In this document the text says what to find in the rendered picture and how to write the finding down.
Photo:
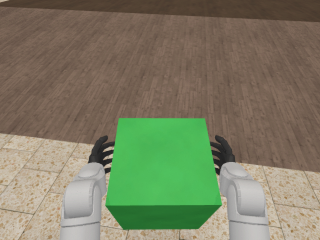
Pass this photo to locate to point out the robot right hand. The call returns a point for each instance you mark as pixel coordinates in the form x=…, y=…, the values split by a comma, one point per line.
x=225, y=155

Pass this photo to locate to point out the robot right forearm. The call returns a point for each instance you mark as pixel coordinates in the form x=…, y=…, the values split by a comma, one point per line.
x=246, y=203

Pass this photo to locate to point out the robot left hand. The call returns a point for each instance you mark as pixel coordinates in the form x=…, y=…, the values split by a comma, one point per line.
x=97, y=154

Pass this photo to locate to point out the robot left forearm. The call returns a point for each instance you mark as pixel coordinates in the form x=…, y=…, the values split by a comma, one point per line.
x=81, y=211

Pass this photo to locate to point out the carton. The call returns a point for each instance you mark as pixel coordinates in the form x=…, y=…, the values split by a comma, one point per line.
x=162, y=174

